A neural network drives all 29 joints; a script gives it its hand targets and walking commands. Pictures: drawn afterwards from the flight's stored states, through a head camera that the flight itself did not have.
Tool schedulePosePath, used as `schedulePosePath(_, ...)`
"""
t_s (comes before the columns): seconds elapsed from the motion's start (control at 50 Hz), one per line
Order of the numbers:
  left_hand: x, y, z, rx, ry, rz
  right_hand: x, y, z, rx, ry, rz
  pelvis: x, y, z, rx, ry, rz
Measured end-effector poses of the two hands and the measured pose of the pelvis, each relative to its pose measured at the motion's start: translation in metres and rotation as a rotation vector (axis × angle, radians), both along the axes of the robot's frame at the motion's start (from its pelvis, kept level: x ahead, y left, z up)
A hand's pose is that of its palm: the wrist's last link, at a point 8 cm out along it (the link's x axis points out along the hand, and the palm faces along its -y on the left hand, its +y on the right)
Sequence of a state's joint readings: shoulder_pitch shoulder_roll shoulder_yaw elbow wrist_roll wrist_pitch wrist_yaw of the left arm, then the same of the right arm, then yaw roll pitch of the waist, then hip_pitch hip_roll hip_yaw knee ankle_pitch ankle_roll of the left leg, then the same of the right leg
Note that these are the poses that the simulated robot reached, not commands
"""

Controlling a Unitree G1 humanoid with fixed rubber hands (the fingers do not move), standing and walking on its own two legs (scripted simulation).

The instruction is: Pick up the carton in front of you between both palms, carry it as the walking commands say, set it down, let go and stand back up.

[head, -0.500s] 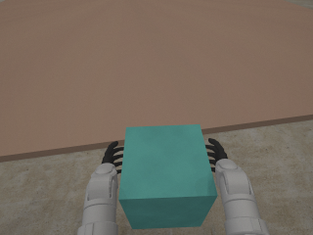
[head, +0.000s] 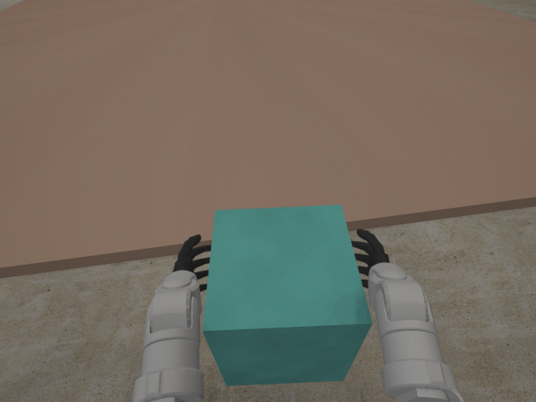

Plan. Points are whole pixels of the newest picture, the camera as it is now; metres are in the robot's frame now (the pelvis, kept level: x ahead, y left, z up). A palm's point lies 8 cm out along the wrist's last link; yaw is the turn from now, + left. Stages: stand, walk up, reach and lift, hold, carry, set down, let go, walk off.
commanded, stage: hold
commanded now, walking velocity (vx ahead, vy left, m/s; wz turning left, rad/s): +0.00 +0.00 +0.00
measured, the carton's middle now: (281, 298) +0.30 +0.00 -0.02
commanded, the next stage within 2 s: carry in 0.14 s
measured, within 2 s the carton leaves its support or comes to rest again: neither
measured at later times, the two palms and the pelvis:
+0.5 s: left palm (181, 232) +0.37 +0.17 +0.08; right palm (358, 229) +0.37 -0.13 +0.07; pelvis +0.09 +0.01 -0.01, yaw -1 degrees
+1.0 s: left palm (189, 142) +0.64 +0.19 +0.09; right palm (322, 139) +0.62 -0.11 +0.09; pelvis +0.36 +0.05 +0.00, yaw -1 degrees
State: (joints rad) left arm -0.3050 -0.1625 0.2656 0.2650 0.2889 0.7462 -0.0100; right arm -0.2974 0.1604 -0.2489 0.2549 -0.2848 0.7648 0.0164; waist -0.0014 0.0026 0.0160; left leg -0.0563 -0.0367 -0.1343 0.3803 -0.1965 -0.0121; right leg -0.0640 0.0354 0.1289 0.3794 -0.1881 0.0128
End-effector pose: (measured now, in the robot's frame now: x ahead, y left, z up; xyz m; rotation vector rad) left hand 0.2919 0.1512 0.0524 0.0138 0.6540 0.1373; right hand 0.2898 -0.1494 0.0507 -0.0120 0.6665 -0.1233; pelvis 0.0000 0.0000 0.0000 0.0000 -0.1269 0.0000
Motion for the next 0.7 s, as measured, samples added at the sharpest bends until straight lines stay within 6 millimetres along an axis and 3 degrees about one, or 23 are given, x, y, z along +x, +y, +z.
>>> schedulePosePath(0.2, 0.005, 0.000, 0.000, 0.006, -0.009, -0.002, 0.006, 0.000, 0.001, -0.008, -0.009, 0.005, 0.007, 0.000, -0.003, -0.002, 0.059, 0.006)
schedulePosePath(0.32, 0.023, 0.008, 0.009, -0.011, -0.054, 0.015, 0.027, 0.008, 0.011, -0.001, -0.054, 0.001, 0.026, 0.006, -0.010, -0.003, 0.133, 0.022)
schedulePosePath(0.42, 0.049, 0.021, 0.016, -0.014, -0.038, 0.018, 0.053, 0.021, 0.020, 0.013, -0.038, -0.010, 0.058, 0.015, -0.013, 0.005, 0.175, -0.012)
schedulePosePath(0.52, 0.090, 0.014, 0.025, -0.033, -0.001, 0.003, 0.082, 0.014, 0.023, 0.019, -0.002, -0.041, 0.096, 0.012, -0.012, -0.028, 0.199, -0.006)
schedulePosePath(0.6, 0.115, 0.011, 0.022, -0.066, 0.024, 0.047, 0.115, 0.012, 0.024, 0.037, 0.025, -0.041, 0.133, 0.012, -0.011, -0.021, 0.224, 0.038)
schedulePosePath(0.7, 0.151, 0.033, 0.023, -0.065, 0.044, 0.086, 0.165, 0.034, 0.030, 0.042, 0.045, -0.010, 0.183, 0.023, -0.006, 0.011, 0.230, 0.038)
